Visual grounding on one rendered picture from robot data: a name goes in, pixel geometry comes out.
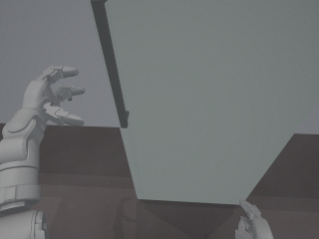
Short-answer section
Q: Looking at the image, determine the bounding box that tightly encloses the fridge door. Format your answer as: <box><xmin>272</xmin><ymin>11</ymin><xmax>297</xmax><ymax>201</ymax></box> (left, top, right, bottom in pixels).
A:
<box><xmin>89</xmin><ymin>0</ymin><xmax>319</xmax><ymax>205</ymax></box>

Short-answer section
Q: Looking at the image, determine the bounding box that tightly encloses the handle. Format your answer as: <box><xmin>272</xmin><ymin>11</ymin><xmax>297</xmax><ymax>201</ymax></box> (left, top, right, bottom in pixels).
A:
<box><xmin>91</xmin><ymin>0</ymin><xmax>130</xmax><ymax>128</ymax></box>

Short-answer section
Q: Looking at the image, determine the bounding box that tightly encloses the robot right hand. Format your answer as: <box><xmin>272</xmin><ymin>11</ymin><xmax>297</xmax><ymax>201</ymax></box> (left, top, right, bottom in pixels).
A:
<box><xmin>235</xmin><ymin>199</ymin><xmax>274</xmax><ymax>239</ymax></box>

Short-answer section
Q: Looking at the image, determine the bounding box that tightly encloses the robot left forearm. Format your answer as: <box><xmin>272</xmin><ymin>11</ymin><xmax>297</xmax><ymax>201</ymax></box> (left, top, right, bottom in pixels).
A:
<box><xmin>0</xmin><ymin>108</ymin><xmax>47</xmax><ymax>218</ymax></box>

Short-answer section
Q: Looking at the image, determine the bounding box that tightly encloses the left robot upper arm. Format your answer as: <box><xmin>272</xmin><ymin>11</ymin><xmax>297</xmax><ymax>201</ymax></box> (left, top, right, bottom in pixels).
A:
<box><xmin>0</xmin><ymin>209</ymin><xmax>50</xmax><ymax>239</ymax></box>

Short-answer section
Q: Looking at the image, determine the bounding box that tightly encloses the robot left hand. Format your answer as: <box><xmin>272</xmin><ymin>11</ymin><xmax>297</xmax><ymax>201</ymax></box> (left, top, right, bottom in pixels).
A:
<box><xmin>22</xmin><ymin>65</ymin><xmax>85</xmax><ymax>126</ymax></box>

